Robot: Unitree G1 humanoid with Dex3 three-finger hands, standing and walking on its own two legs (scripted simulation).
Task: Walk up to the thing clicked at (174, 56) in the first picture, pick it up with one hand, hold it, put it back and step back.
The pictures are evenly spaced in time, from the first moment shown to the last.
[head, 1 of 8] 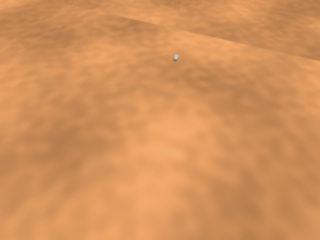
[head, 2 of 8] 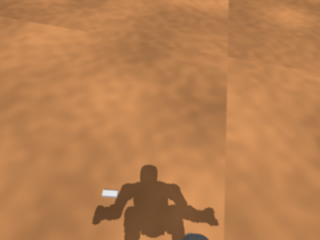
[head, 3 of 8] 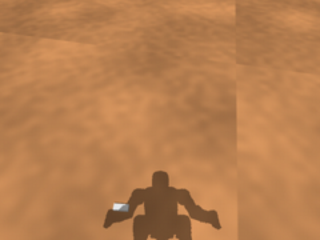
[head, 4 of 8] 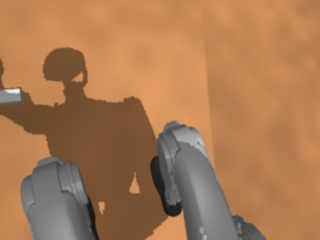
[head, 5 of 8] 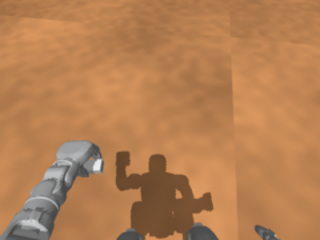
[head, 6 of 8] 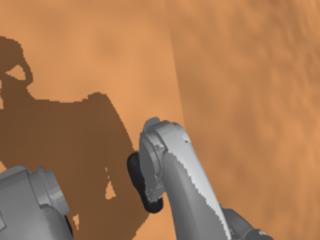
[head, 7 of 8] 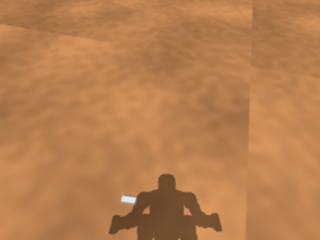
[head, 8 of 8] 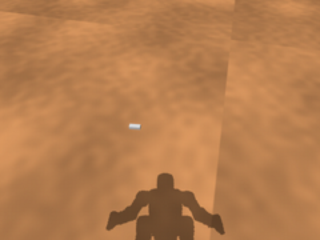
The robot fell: no
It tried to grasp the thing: yes
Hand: left
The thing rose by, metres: 0.69
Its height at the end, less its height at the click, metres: +0.00
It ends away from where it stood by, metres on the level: 0.00
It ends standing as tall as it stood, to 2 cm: yes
